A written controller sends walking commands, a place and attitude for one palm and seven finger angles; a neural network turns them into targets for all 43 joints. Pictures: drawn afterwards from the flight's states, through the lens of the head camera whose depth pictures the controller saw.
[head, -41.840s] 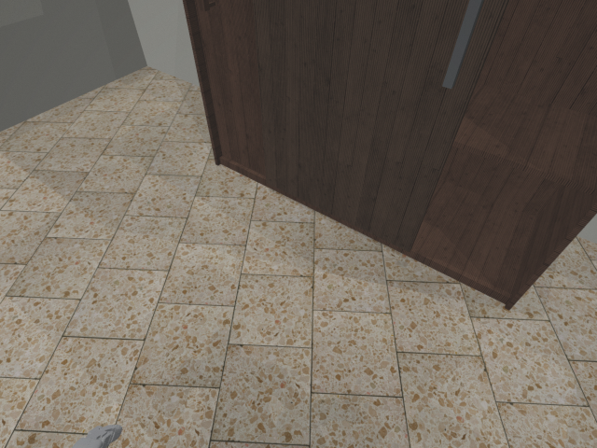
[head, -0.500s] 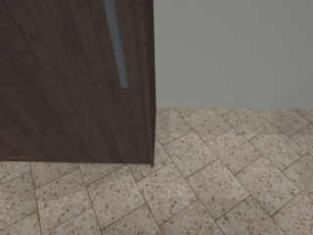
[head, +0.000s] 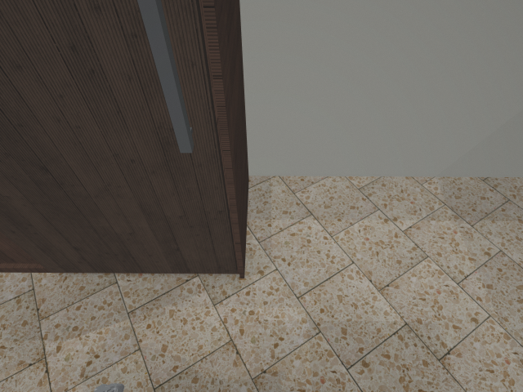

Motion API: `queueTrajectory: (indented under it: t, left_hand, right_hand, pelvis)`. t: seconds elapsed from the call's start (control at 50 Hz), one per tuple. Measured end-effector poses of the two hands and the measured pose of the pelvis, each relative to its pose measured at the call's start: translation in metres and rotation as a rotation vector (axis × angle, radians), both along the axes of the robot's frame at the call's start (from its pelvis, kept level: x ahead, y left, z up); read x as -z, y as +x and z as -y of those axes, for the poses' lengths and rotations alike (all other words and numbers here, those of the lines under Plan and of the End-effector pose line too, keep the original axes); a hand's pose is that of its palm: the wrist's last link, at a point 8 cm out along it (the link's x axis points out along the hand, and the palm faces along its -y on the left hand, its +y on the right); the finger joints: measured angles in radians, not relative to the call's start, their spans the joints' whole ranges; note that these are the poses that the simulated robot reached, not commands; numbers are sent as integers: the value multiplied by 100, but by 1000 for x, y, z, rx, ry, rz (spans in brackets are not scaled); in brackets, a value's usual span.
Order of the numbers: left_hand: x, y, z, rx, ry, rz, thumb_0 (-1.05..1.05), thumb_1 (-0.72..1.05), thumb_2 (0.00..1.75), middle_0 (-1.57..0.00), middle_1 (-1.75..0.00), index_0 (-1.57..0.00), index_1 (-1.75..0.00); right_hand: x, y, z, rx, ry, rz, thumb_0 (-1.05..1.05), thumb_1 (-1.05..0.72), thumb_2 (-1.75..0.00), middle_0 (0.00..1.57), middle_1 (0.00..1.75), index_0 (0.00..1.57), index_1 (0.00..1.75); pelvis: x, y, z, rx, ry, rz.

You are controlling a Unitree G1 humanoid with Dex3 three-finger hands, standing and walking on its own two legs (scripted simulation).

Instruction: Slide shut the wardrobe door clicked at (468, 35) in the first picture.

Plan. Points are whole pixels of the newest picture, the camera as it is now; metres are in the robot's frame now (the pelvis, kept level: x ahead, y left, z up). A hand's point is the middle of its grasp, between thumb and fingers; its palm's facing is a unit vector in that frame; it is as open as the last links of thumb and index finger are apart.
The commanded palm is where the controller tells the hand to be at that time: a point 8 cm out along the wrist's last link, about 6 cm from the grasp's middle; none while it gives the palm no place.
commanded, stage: look to check the result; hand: left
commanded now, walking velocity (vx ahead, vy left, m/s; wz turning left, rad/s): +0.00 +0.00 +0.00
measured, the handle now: (171, 71) +0.59 +0.19 +0.17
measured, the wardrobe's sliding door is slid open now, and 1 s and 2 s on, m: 0.01 0.01 0.01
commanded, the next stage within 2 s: stand and wait in 0.38 s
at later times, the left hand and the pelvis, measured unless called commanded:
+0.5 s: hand out of the picture +0.10 +0.24 -0.15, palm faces -0.03 -0.94 -0.35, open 7.4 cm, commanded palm none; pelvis +0.01 -0.01 +0.00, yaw -1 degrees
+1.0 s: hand out of the picture +0.08 +0.25 -0.16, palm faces -0.04 -0.94 -0.33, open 7.4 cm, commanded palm none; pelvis +0.00 +0.00 +0.00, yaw -1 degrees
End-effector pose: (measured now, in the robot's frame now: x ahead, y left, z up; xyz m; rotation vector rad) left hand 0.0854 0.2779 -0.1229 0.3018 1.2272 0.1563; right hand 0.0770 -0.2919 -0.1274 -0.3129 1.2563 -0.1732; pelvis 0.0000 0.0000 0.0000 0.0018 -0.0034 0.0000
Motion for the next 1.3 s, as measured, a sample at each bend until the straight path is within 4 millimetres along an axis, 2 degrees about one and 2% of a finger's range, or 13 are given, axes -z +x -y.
queueTrajectory:
  t: [0.16,0.38,0.66,1.02,1.3]
  left_hand:
    - [-3,-5,-3,-22,27,-18,1,91,90,-20,-30,-20,-30]
    - [-8,0,-6,-21,43,-3,1,91,90,-20,-30,-20,-30]
    - [-7,7,-5,-6,27,25,1,91,90,-20,-30,-20,-30]
    - [-3,-11,-13,-8,24,-17,1,91,90,-20,-30,-20,-30]
    - [-3,-15,-19,-14,27,-21,1,91,90,-20,-30,-20,-30]
  right_hand:
    - [3,4,2,7,12,-5,0,-90,-90,20,30,20,30]
    - [2,9,3,11,16,16,0,-90,-90,20,30,20,30]
    - [-2,-1,5,25,0,18,0,-90,-90,20,30,20,30]
    - [-1,-22,-4,37,7,-18,0,-90,-90,20,30,20,30]
    - [-3,-14,-6,27,2,-2,0,-90,-90,20,30,20,30]
  pelvis:
    - [0,7,6,3,-1,6]
    - [-1,10,8,10,-2,11]
    - [-1,7,5,15,-1,20]
    - [-2,-1,-2,18,-1,20]
    - [-2,-2,-5,14,-1,18]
